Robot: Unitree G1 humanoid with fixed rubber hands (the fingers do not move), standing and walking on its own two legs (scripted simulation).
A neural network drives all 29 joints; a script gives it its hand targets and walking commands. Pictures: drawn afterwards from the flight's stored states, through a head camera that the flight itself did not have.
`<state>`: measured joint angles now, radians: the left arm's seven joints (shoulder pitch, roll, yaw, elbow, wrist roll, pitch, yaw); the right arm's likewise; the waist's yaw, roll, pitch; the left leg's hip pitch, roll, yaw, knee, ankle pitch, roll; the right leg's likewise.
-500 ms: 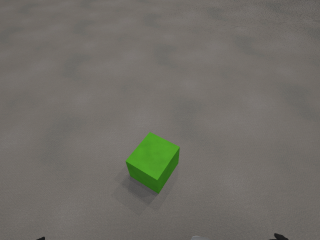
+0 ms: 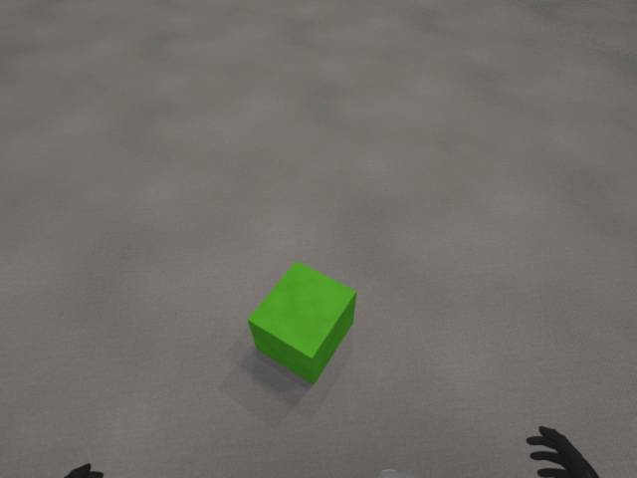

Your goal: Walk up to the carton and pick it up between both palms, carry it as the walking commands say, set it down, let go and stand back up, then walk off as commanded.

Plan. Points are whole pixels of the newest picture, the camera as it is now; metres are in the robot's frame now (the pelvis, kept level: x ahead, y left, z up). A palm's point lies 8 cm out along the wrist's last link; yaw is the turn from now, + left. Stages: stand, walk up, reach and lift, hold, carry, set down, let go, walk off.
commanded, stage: walk up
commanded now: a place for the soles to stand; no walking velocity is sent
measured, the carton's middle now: (304, 321) +0.67 +0.05 -0.64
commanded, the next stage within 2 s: none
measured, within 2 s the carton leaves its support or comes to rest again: neither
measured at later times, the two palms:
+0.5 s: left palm out of the picture +0.10 +0.32 -0.06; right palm out of the picture +0.12 -0.32 -0.09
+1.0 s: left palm out of the picture +0.18 +0.46 -0.03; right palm out of the picture +0.03 -0.20 -0.12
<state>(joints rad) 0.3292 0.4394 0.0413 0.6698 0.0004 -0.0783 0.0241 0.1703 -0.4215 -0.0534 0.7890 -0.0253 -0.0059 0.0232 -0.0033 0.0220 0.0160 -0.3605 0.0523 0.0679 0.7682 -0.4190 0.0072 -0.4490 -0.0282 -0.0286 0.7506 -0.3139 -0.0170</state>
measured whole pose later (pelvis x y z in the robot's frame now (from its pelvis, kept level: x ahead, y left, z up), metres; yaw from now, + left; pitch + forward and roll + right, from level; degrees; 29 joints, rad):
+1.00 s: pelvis +0.04 +0.13 +0.00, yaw -12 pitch +1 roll +1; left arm 0.39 0.49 0.04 0.73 0.00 -0.12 0.09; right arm 0.33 -0.46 -0.09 0.74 -0.06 0.04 0.10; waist 0.00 0.08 0.03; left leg -0.32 0.03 0.15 0.78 -0.46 0.04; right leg -0.50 -0.02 -0.06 0.73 -0.27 -0.02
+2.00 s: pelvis +0.25 +0.44 -0.02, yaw -32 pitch +0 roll +0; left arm 0.39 0.51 0.04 0.75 0.00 -0.07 0.09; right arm 0.30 -0.46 -0.11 0.70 -0.05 0.03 0.05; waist -0.01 0.05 0.07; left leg -0.43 0.09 0.06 0.90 -0.48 -0.02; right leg -0.58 -0.02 0.14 1.03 -0.46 -0.04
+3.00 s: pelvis +0.25 +0.43 +0.00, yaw -35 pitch +1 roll +2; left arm 0.25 0.45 0.04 0.75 0.00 -0.02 -0.02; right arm 0.30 -0.42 -0.11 0.74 -0.02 -0.06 -0.01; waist 0.00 -0.01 0.04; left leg -0.36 0.04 0.04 0.71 -0.37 0.01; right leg -0.44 0.00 -0.02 0.77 -0.35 -0.05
